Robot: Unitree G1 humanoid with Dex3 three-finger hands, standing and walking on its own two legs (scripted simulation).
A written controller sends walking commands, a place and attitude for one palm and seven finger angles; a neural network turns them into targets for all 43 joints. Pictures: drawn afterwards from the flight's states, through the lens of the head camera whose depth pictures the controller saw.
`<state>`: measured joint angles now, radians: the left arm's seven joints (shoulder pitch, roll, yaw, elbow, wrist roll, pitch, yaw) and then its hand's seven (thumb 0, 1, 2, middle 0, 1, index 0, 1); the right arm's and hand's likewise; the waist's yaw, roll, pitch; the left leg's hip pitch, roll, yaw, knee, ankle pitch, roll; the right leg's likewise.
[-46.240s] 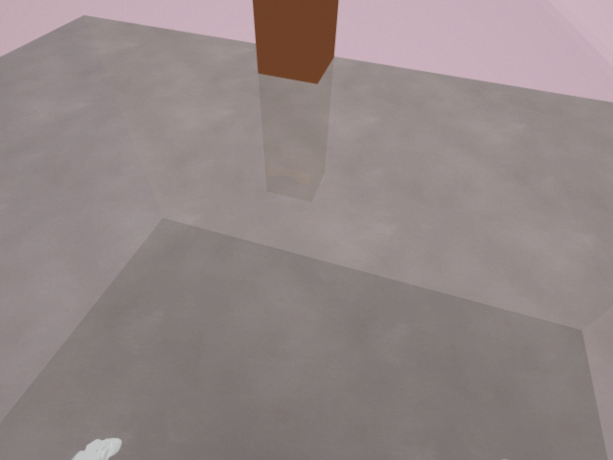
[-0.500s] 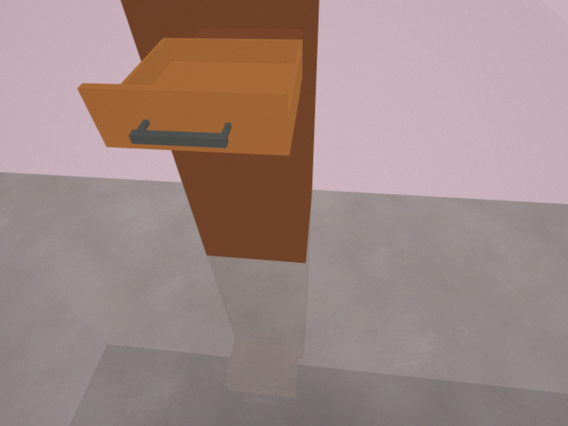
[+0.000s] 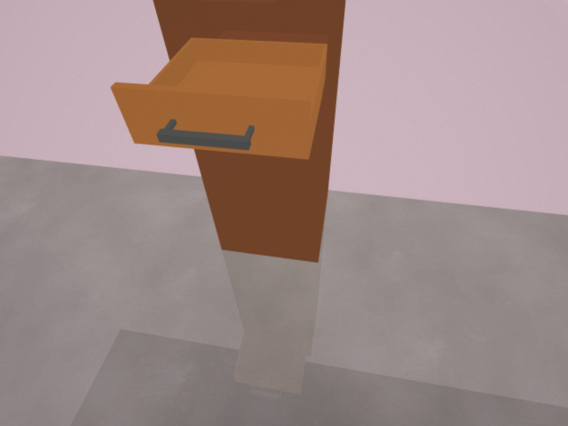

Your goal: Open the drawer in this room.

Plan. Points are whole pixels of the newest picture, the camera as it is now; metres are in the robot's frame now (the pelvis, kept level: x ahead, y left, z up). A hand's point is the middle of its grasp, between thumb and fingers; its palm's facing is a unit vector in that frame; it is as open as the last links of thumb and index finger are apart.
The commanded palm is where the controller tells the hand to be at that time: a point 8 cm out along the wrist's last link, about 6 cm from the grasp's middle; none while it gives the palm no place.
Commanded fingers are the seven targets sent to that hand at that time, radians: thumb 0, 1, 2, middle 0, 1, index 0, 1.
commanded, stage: let the arm hang, fingers relaxed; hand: left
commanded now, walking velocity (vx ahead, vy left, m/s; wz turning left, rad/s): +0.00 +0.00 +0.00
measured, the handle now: (207, 133) +0.60 +0.18 +0.09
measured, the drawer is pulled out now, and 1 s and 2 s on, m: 0.29 0.29 0.29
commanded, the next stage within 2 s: look to check the result in 0.32 s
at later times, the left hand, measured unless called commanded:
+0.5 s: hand out of the picture +0.05 +0.20 -0.16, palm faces -0.02 -0.96 -0.28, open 7.4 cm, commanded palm none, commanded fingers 0.00 0.90 0.90 -0.20 -0.30 -0.20 -0.30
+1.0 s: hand out of the picture +0.11 +0.24 -0.15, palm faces -0.04 -0.94 -0.34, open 7.4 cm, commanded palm none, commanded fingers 0.00 0.90 0.90 -0.20 -0.30 -0.20 -0.30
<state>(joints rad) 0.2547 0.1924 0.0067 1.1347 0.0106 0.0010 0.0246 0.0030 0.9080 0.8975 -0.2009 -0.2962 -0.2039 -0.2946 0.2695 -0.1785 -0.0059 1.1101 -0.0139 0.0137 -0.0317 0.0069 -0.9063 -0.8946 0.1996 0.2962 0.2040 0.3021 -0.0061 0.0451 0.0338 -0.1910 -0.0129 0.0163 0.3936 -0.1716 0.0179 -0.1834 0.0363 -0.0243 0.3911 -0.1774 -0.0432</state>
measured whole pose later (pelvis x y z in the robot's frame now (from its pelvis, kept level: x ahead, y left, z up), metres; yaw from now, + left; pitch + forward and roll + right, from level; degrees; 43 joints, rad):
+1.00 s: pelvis +0.02 +0.00 +0.00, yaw -1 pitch -2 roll +0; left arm 0.11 0.31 0.01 1.12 0.01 -0.02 0.01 0.00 0.90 0.90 -0.20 -0.30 -0.21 -0.29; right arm 0.12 -0.31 -0.02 1.11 -0.01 0.00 -0.02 0.01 -0.91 -0.89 0.20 0.30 0.20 0.30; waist -0.02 0.02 0.06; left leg -0.13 0.00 0.03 0.33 -0.17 0.01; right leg -0.12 0.05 -0.01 0.31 -0.16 -0.05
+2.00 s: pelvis +0.03 +0.01 -0.01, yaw +7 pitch -1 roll -1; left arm 0.14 0.23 0.02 1.02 0.01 0.02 0.03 0.00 0.90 0.90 -0.20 -0.30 -0.21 -0.30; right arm 0.17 -0.21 -0.03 1.06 -0.01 0.06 -0.02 0.01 -0.91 -0.89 0.20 0.30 0.20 0.30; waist -0.03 0.03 0.10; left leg -0.28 -0.02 -0.03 0.63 -0.34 0.00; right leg -0.18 0.01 -0.14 0.49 -0.30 -0.04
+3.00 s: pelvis +0.04 -0.04 +0.00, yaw +9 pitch -2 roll +0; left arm 0.10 0.31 0.02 1.09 0.01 -0.02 0.01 0.00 0.90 0.90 -0.20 -0.30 -0.21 -0.30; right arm 0.14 -0.31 -0.02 1.12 -0.01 0.01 -0.02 0.01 -0.91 -0.89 0.20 0.30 0.20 0.30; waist -0.03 0.02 0.07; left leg -0.15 0.04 -0.03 0.35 -0.17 -0.05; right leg -0.09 0.04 0.02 0.34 -0.22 -0.03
